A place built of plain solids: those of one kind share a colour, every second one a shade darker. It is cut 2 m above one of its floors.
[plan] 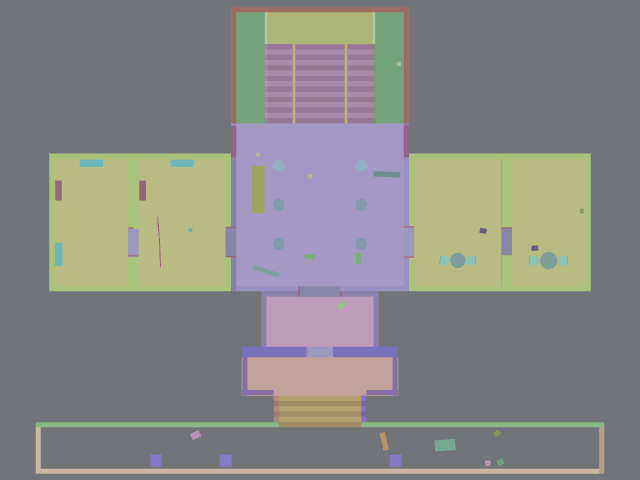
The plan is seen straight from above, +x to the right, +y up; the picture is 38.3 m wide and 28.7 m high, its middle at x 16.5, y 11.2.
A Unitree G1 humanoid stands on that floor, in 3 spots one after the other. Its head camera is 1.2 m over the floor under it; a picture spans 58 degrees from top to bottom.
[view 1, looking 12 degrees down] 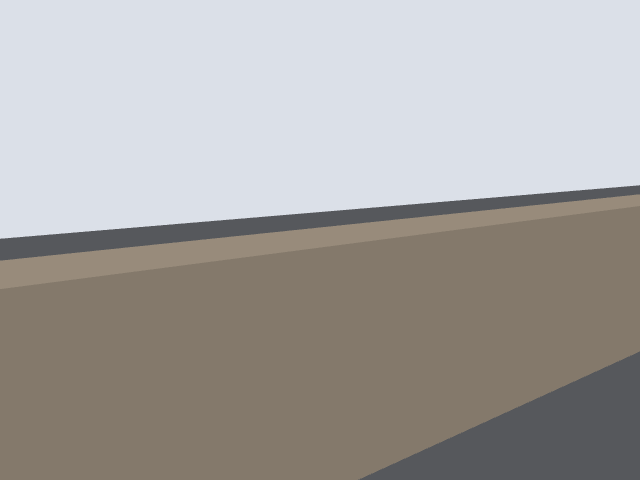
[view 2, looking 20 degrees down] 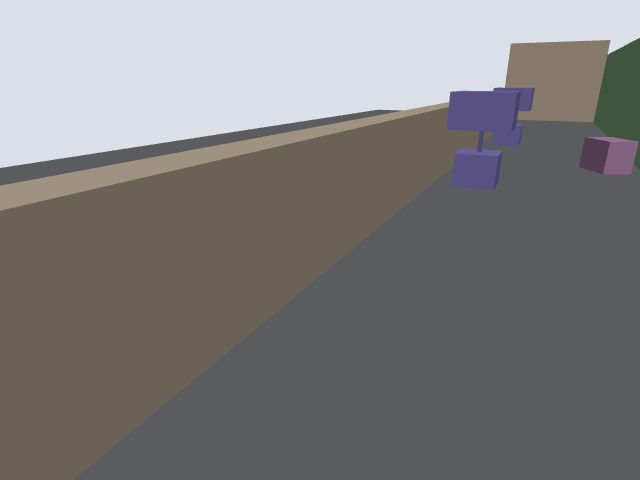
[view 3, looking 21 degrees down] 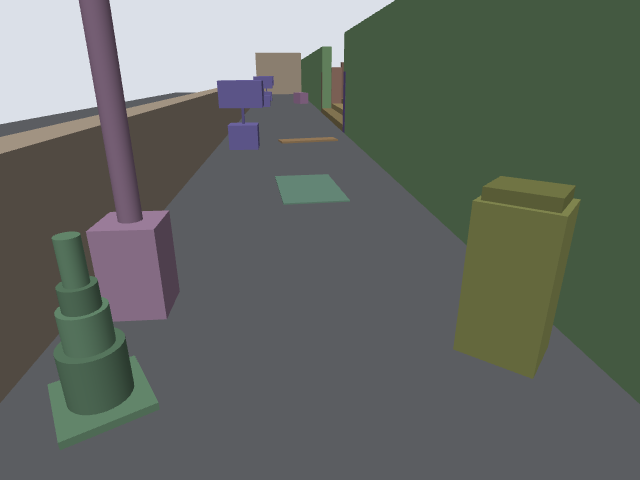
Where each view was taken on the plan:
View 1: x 19.52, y -1.35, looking -120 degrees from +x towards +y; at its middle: far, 1.44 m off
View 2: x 16.50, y -1.30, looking -153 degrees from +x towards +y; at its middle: far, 2.77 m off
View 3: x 28.73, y -1.35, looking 175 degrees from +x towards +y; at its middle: ground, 3.35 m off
